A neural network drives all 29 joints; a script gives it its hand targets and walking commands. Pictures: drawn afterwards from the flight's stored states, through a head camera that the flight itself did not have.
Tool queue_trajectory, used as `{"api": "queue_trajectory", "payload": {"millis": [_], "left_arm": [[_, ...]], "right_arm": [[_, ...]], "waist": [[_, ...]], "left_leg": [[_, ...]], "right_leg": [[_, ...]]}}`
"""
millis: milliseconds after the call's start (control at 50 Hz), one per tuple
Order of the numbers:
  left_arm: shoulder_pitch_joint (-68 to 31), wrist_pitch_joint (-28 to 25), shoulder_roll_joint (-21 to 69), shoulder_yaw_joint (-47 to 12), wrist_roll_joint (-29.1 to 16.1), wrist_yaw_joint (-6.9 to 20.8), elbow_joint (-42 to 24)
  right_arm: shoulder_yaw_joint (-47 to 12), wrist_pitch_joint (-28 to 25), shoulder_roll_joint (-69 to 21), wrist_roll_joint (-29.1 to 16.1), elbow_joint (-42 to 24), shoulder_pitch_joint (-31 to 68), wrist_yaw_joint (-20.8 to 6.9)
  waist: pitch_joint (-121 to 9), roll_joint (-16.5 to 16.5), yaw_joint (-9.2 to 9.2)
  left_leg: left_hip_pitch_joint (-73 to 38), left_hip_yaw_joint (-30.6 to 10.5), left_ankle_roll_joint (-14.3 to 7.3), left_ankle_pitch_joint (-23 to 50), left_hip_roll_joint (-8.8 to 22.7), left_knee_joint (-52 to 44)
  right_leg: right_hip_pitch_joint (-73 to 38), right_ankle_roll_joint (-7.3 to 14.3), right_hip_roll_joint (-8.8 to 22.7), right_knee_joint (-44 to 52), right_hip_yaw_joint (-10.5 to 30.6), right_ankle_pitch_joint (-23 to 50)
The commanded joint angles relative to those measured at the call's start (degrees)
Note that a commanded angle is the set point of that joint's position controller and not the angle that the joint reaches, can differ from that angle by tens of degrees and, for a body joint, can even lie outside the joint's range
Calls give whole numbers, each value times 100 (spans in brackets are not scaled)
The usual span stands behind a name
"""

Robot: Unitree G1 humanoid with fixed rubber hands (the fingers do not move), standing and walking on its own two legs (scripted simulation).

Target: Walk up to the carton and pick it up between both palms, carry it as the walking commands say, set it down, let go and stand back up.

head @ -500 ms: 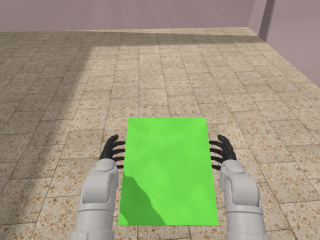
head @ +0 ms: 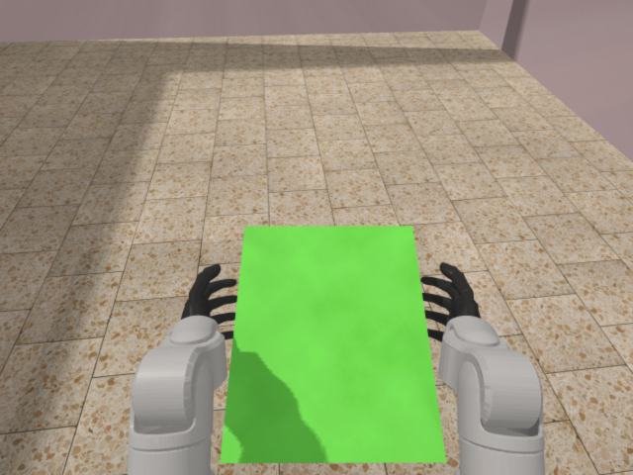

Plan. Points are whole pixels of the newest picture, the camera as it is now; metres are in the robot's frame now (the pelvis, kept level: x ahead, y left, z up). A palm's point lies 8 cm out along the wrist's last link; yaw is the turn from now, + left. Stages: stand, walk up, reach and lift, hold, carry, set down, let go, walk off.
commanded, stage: carry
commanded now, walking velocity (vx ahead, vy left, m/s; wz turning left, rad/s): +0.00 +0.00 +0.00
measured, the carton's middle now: (328, 346) +0.29 +0.00 +0.02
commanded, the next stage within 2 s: none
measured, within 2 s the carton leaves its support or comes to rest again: neither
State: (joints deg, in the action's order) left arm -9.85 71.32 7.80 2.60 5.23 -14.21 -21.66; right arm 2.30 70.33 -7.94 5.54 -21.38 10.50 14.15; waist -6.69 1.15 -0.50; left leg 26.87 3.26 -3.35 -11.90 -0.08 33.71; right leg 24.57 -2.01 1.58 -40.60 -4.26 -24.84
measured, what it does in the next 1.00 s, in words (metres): steps on the spot: right foot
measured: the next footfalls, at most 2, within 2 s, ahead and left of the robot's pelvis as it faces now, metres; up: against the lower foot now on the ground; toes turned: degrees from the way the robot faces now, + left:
right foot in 0.02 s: +0.04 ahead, -0.12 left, +0.00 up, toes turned -6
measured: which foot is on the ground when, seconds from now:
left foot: down 0.00-1.00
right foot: up 0.00-0.00, down 0.02-1.00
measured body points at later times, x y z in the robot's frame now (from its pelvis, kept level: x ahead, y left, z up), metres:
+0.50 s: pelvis -0.01 -0.01 +0.01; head -0.05 +0.00 +0.46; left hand +0.26 +0.14 +0.11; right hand +0.26 -0.15 +0.11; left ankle +0.06 +0.09 -0.73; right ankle +0.00 -0.12 -0.73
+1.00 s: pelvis +0.00 -0.02 +0.01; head -0.02 -0.02 +0.46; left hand +0.29 +0.12 +0.09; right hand +0.29 -0.17 +0.09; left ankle +0.06 +0.09 -0.73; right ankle +0.00 -0.12 -0.73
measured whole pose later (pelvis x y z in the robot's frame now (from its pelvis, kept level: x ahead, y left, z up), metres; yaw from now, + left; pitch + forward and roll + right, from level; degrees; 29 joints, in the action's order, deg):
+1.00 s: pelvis +0.00 -0.02 +0.01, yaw -1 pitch +3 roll +0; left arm -13.4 64.7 8.4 5.5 7.8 -12.0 -9.7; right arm 5.0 64.5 -8.4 7.8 -10.0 13.3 11.8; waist -6.7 0.4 0.2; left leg 21.9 3.8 -1.0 -9.5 1.3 28.7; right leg 17.2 2.0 -0.2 -29.4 -5.4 -15.1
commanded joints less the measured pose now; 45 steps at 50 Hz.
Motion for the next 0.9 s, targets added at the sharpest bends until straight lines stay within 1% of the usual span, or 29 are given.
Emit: {"api": "queue_trajectory", "payload": {"millis": [0, 20, 40, 60, 80, 120, 140, 160, 180, 240, 320, 460, 600, 680, 780, 880], "left_arm": [[-2207, -160, 5572, -3281, -2083, 1418, -520], [-2164, -138, 5532, -3214, -2041, 1429, -452], [-2197, -169, 5520, -3158, -1982, 1439, -394], [-2239, -178, 5576, -3149, -1967, 1445, -336], [-2291, -170, 5620, -3115, -1958, 1455, -356], [-2317, -139, 5621, -3054, -1922, 1455, -377], [-2323, -121, 5599, -3041, -1909, 1449, -389], [-2328, -104, 5577, -3025, -1897, 1444, -385], [-2340, -92, 5562, -3014, -1889, 1441, -372], [-2421, -69, 5566, -3040, -1909, 1450, -334], [-2547, -57, 5629, -3117, -1982, 1483, -309], [-2624, -63, 5697, -3181, -2057, 1530, -297], [-2597, -114, 5663, -3102, -1998, 1542, -197], [-2672, -326, 5523, -2821, -1803, 1575, 279], [-2806, -632, 5538, -2677, -1702, 1587, 522], [-2745, -792, 5490, -2663, -1667, 1567, 590]], "right_arm": [[-3142, -48, -5628, -2058, -446, 1932, -1427], [-3137, -24, -5635, -2027, -333, 1863, -1422], [-3192, 2, -5638, -2041, -377, 1938, -1441], [-3254, 26, -5642, -2076, -467, 2070, -1472], [-3288, 46, -5703, -2113, -486, 2165, -1486], [-3300, 84, -5762, -2153, -477, 2341, -1508], [-3293, 100, -5758, -2160, -453, 2384, -1515], [-3274, 113, -5752, -2159, -412, 2393, -1519], [-3253, 124, -5749, -2156, -366, 2386, -1522], [-3182, 134, -5752, -2123, -232, 2338, -1532], [-3090, 117, -5763, -2053, -140, 2305, -1542], [-3038, 83, -5779, -1987, -120, 2277, -1546], [-3061, 30, -5748, -1988, -100, 2336, -1575], [-2837, -181, -5598, -1841, 330, 2465, -1629], [-2740, -490, -5595, -1788, 549, 2633, -1661], [-2744, -657, -5519, -1760, 573, 2590, -1641]], "waist": [[-1774, 589, 18], [-1837, 430, 30], [-1659, -397, 45], [-1476, -857, 81], [-1326, -796, 102], [-1156, -407, 91], [-1105, -289, 76], [-1090, -207, 62], [-1105, -154, 53], [-1145, -41, 50], [-1136, 28, 57], [-1192, 15, 58], [-1244, -35, 60], [-1233, -57, 68], [-1307, -45, 70], [-1406, -52, 70]], "left_leg": [[-1069, -1019, -224, 904, 1110, -789], [-776, -921, -47, 832, 1009, -672], [-459, -617, 161, 325, 717, -393], [-504, -522, 260, -237, 572, -249], [-643, -517, 273, -323, 550, -293], [-976, -610, 222, 35, 658, -588], [-940, -730, 181, 16, 753, -792], [-851, -826, 152, -110, 821, -959], [-784, -865, 141, -220, 856, -1058], [-795, -827, 163, -279, 851, -1136], [-939, -794, 166, -216, 844, -1161], [-1041, -759, 151, -83, 839, -1167], [-1102, -694, 150, 163, 807, -1100], [-1114, -660, 163, 251, 785, -1068], [-1159, -628, 180, 403, 778, -993], [-1235, -586, 192, 655, 777, -870]], "right_leg": [[-1208, 70, 54, 1483, -208, 803], [-1740, 91, 396, 1654, 92, 1026], [-1600, 286, 1088, 1758, 918, 1285], [-1143, 503, 1454, 1832, 1298, 1553], [-820, 539, 1407, 1873, 1193, 1296], [-413, 366, 1014, 1824, 775, 450], [-456, 285, 833, 1730, 605, 347], [-577, 249, 705, 1626, 495, 410], [-693, 247, 646, 1560, 449, 519], [-797, 290, 631, 1550, 482, 702], [-736, 315, 599, 1611, 519, 775], [-803, 358, 543, 1638, 531, 939], [-903, 410, 543, 1678, 540, 1085], [-933, 441, 542, 1709, 550, 1128], [-993, 462, 547, 1697, 563, 1232], [-1063, 476, 573, 1657, 578, 1466]]}}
